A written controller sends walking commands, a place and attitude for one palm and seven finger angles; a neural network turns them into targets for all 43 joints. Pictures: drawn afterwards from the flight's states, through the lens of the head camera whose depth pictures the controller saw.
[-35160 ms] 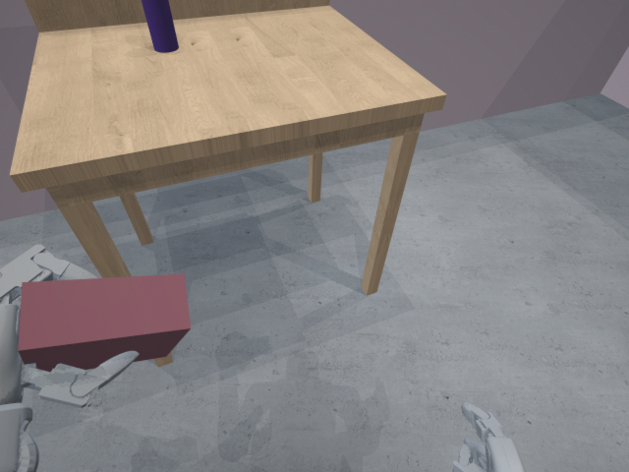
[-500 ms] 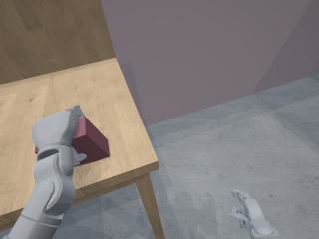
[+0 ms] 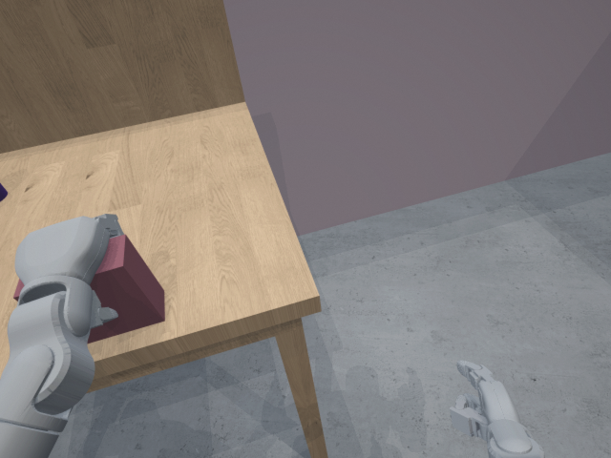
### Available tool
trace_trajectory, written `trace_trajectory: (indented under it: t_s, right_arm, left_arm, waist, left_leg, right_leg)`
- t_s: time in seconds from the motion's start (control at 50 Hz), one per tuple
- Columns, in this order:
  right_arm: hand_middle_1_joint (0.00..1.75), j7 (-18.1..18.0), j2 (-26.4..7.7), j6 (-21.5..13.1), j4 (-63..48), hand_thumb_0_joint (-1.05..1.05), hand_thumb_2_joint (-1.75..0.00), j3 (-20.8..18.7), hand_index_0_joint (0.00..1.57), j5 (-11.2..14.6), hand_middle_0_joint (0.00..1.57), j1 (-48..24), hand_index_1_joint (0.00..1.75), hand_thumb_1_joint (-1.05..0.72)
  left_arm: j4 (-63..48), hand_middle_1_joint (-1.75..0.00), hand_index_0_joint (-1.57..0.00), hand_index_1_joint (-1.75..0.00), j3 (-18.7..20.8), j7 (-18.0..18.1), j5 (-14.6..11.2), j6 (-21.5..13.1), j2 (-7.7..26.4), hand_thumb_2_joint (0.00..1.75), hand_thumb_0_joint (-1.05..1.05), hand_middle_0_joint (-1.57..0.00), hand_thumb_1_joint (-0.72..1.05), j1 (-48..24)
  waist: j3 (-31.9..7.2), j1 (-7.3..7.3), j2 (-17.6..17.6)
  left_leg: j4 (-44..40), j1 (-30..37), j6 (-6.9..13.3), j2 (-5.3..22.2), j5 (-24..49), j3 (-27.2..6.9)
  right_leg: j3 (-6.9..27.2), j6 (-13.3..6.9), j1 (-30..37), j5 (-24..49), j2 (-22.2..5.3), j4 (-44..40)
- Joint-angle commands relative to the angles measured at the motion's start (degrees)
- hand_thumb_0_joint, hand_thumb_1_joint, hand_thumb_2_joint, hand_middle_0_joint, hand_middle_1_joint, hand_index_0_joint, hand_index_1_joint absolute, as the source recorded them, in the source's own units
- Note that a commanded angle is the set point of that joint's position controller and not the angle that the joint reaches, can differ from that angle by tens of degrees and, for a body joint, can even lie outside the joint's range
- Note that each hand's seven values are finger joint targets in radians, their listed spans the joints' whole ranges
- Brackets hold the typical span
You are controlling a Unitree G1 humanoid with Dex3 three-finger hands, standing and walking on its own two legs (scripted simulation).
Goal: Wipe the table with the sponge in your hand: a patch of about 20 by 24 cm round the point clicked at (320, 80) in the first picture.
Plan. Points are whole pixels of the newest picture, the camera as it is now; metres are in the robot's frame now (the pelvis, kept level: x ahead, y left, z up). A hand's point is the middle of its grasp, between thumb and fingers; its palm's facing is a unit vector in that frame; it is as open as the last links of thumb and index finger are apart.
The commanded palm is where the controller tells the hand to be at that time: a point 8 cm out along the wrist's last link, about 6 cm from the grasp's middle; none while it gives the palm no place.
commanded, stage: wipe forward along the middle lane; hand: left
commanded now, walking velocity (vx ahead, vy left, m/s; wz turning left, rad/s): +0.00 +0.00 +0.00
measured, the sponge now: (107, 302) +0.25 +0.31 +0.10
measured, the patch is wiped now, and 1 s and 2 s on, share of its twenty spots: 1.00 1.00 1.00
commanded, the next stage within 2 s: slide back across to the first lane in 1.68 s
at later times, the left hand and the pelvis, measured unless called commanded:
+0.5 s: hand (105, 245) +0.31 +0.32 +0.15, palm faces +0.02 +0.01 -1.00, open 9.7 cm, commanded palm +0.29 +0.32 +0.18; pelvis -0.01 +0.01 +0.00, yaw +2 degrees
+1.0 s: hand (117, 220) +0.36 +0.33 +0.15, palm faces -0.04 +0.03 -1.00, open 9.7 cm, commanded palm +0.34 +0.33 +0.17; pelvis +0.00 +0.00 +0.00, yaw +2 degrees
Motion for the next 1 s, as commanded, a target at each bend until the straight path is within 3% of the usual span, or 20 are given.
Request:
trace_trajectory:
  t_s: [0.0,0.06,0.12,0.16,0.22,0.26,0.32,0.38,0.42,0.46,0.52,0.56,0.62,0.68,0.76,0.8,0.86,0.92,0.94,0.98]
  right_arm:
    - [0.3,-1.2,-5.3,-3.8,-9.1,0.0,-0.9,-2.1,0.2,-0.4,0.2,-11.3,0.3,-0.9]
    - [0.3,-1.8,-5.4,-4.4,-8.0,0.0,-0.9,-2.1,0.2,-0.2,0.2,-10.5,0.3,-0.9]
    - [0.3,-2.0,-5.5,-4.8,-8.1,0.0,-0.9,-2.2,0.2,-0.2,0.2,-10.1,0.3,-0.9]
    - [0.3,-2.1,-5.4,-5.1,-7.3,0.0,-0.9,-2.3,0.2,-0.2,0.2,-9.1,0.3,-0.9]
    - [0.3,-2.2,-5.9,-4.8,-7.2,0.0,-0.9,-2.5,0.2,-0.1,0.2,-8.8,0.3,-0.9]
    - [0.3,-2.2,-5.6,-5.1,-7.0,0.0,-0.9,-2.4,0.2,0.1,0.2,-8.1,0.3,-0.9]
    - [0.3,-2.2,-6.3,-5.1,-6.8,0.0,-0.9,-2.8,0.2,-0.2,0.2,-7.4,0.3,-0.9]
    - [0.3,-2.2,-6.2,-5.2,-6.5,0.0,-0.9,-2.8,0.2,0.1,0.2,-6.5,0.3,-0.9]
    - [0.3,-2.3,-6.7,-5.1,-6.1,0.0,-0.9,-3.0,0.2,0.0,0.2,-5.6,0.3,-0.9]
    - [0.3,-2.2,-6.4,-5.3,-6.3,0.0,-0.9,-3.0,0.2,0.2,0.2,-5.4,0.3,-0.9]
    - [0.3,-2.1,-6.9,-5.1,-6.2,0.0,-0.9,-3.4,0.2,0.2,0.2,-4.5,0.3,-0.9]
    - [0.3,-2.1,-6.6,-5.2,-6.0,0.0,-0.9,-3.3,0.2,0.4,0.2,-4.0,0.3,-0.9]
    - [0.3,-2.1,-7.1,-5.0,-5.9,0.0,-0.9,-3.6,0.2,0.4,0.2,-3.6,0.3,-0.9]
    - [0.3,-2.2,-7.1,-5.2,-5.3,0.0,-0.9,-3.6,0.2,0.5,0.2,-2.7,0.3,-0.9]
    - [0.3,-2.4,-7.4,-5.1,-4.7,0.0,-0.9,-3.7,0.2,0.4,0.2,-1.3,0.3,-0.9]
    - [0.3,-2.5,-7.3,-5.0,-4.6,0.0,-0.9,-3.6,0.2,0.6,0.2,-0.9,0.3,-0.9]
    - [0.3,-2.7,-7.5,-4.8,-4.4,0.0,-0.9,-3.6,0.2,0.6,0.2,0.2,0.3,-0.9]
    - [0.3,-2.8,-7.9,-4.6,-4.3,0.0,-0.9,-3.9,0.2,0.4,0.2,1.1,0.3,-0.9]
    - [0.3,-2.8,-7.4,-4.7,-4.4,0.0,-0.9,-3.8,0.2,0.4,0.2,1.8,0.3,-0.9]
    - [0.3,-2.6,-7.5,-4.7,-4.6,0.0,-0.9,-3.9,0.2,0.4,0.2,2.2,0.3,-0.9]
  left_arm:
    - [-2.0,-1.6,-1.2,-1.6,6.3,0.3,1.0,-2.8,11.1,1.3,0.0,-1.2,0.1,-12.8]
    - [2.2,-1.6,-1.2,-1.6,4.3,0.9,2.5,-4.2,10.4,1.3,0.0,-1.2,0.1,-20.0]
    - [4.5,-1.6,-1.2,-1.6,3.7,1.4,3.5,-5.3,10.1,1.3,0.0,-1.2,0.1,-22.7]
    - [8.3,-1.6,-1.2,-1.6,2.0,1.5,3.7,-5.9,8.5,1.3,0.0,-1.2,0.1,-24.3]
    - [11.8,-1.6,-1.2,-1.6,2.8,1.4,4.0,-6.4,9.9,1.3,0.0,-1.2,0.1,-25.7]
    - [13.3,-1.6,-1.2,-1.6,-0.2,1.2,4.0,-7.1,6.9,1.3,0.0,-1.2,0.1,-28.8]
    - [16.0,-1.6,-1.2,-1.6,1.8,1.4,4.4,-7.8,9.1,1.3,0.0,-1.2,0.1,-28.7]
    - [19.4,-1.6,-1.2,-1.6,-0.8,1.0,4.2,-8.7,6.7,1.3,0.0,-1.2,0.1,-30.8]
    - [21.8,-1.6,-1.2,-1.6,1.3,1.3,4.4,-9.3,9.1,1.3,0.0,-1.2,0.1,-31.4]
    - [22.1,-1.6,-1.2,-1.6,-0.6,1.2,4.3,-10.2,6.9,1.3,0.0,-1.2,0.1,-31.7]
    - [23.2,-1.6,-1.2,-1.6,-0.2,1.7,4.6,-10.8,7.5,1.3,0.0,-1.2,0.1,-33.3]
    - [24.8,-1.6,-1.2,-1.6,-2.0,1.8,4.4,-11.0,5.3,1.3,0.0,-1.2,0.1,-33.4]
    - [25.8,-1.6,-1.2,-1.6,-1.4,2.2,4.6,-11.3,6.1,1.3,0.0,-1.2,0.1,-34.9]
    - [28.8,-1.6,-1.2,-1.6,-2.3,2.3,4.7,-11.7,5.5,1.3,0.0,-1.2,0.1,-36.2]
    - [32.8,-1.6,-1.2,-1.6,-0.8,2.6,5.3,-12.5,7.9,1.3,0.0,-1.2,0.1,-37.7]
    - [35.0,-1.6,-1.2,-1.6,-2.6,2.2,5.4,-12.8,6.5,1.3,0.0,-1.2,0.1,-39.3]
    - [38.1,-1.6,-1.2,-1.6,-2.6,1.9,6.0,-13.7,7.6,1.3,0.0,-1.2,0.1,-41.8]
    - [39.9,-1.6,-1.2,-1.6,0.7,2.0,6.8,-15.1,12.0,1.3,0.0,-1.2,0.1,-43.2]
    - [40.9,-1.6,-1.2,-1.6,-1.0,1.9,6.8,-15.8,9.9,1.3,0.0,-1.2,0.1,-43.0]
    - [41.9,-1.6,-1.2,-1.6,0.9,1.9,6.4,-17.1,11.4,1.3,0.0,-1.2,0.1,-40.4]
  waist:
    - [-5.9,-0.07,-6.9]
    - [-4.9,-1.19,-6.4]
    - [-6.3,-0.72,-5.2]
    - [-6.2,-1.13,-6.9]
    - [-7.3,-0.83,-7.7]
    - [-7.1,-1.44,-7.8]
    - [-8.6,-0.84,-7.7]
    - [-7.2,-1.61,-8.7]
    - [-7.3,-1.34,-8.5]
    - [-7.5,-1.56,-9.2]
    - [-8.1,-1.76,-7.7]
    - [-7.0,-2.24,-9.1]
    - [-7.9,-2.19,-8.6]
    - [-7.1,-2.68,-10.7]
    - [-7.9,-2.76,-10.9]
    - [-7.3,-3.4,-11.1]
    - [-7.9,-3.81,-10.9]
    - [-10.3,-3.39,-9.4]
    - [-10.5,-3.66,-10.4]
    - [-11.0,-3.21,-10.6]
  left_leg:
    - [-3.5,-7.9,1.2,-1.2,11.5,-0.5]
    - [-4.2,-7.9,1.0,-1.0,9.1,-0.4]
    - [-5.0,-7.6,0.7,-1.1,8.1,-0.6]
    - [-4.9,-8.3,0.8,-1.1,8.3,-0.4]
    - [-5.3,-8.8,0.6,-1.0,6.8,-0.4]
    - [-5.7,-9.0,0.7,-1.0,6.4,-0.4]
    - [-5.4,-9.2,0.6,-1.0,7.5,-0.4]
    - [-5.4,-10.1,0.7,-1.0,6.6,-0.2]
    - [-5.6,-10.7,0.5,-0.8,5.7,-0.3]
    - [-5.1,-10.8,0.6,-1.0,6.7,-0.2]
    - [-5.0,-10.6,0.5,-0.9,7.3,-0.3]
    - [-5.1,-10.9,0.6,-0.8,7.1,-0.2]
    - [-4.9,-10.9,0.5,-0.8,7.5,-0.1]
    - [-4.6,-11.7,0.7,-0.9,7.5,0.0]
    - [-4.0,-12.6,0.7,-1.0,7.8,0.2]
    - [-4.0,-13.1,0.7,-1.0,6.9,0.3]
    - [-3.5,-13.7,0.7,-1.1,6.7,0.5]
    - [-2.7,-14.4,0.6,-1.2,7.9,0.5]
    - [-2.3,-14.6,0.8,-1.3,8.7,0.7]
    - [-1.9,-14.8,0.8,-1.2,9.7,0.8]
  right_leg:
    - [4.6,1.0,9.1,7.2,-2.5,-5.7]
    - [3.8,0.9,6.9,3.1,-2.5,-7.0]
    - [3.3,0.5,6.9,1.2,-2.4,-7.4]
    - [2.6,0.7,7.2,2.0,-2.7,-7.3]
    - [2.9,0.6,7.6,0.3,-2.7,-7.7]
    - [1.4,0.8,7.0,0.0,-2.9,-7.6]
    - [1.8,0.6,8.2,1.9,-2.9,-7.2]
    - [1.1,0.9,7.1,1.6,-3.1,-7.3]
    - [1.3,0.7,6.9,0.3,-2.9,-7.3]
    - [0.9,0.8,7.1,2.0,-3.0,-6.9]
    - [1.0,0.5,6.7,2.9,-2.8,-6.7]
    - [0.3,0.6,5.8,2.9,-2.8,-6.8]
    - [0.6,0.5,5.9,3.6,-2.7,-6.6]
    - [0.3,0.8,5.4,4.3,-2.7,-6.7]
    - [0.7,0.9,5.9,5.4,-2.8,-6.3]
    - [0.3,1.0,4.9,4.7,-2.8,-6.4]
    - [0.6,1.1,4.8,5.2,-2.8,-6.3]
    - [1.3,0.9,6.3,7.2,-3.0,-5.5]
    - [1.0,1.1,6.6,8.6,-3.0,-5.1]
    - [1.2,1.1,7.5,10.6,-2.9,-4.5]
